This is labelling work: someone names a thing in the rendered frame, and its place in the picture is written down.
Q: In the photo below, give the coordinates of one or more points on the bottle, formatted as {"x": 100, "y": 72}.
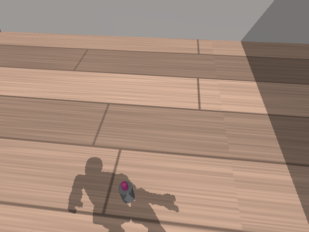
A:
{"x": 126, "y": 191}

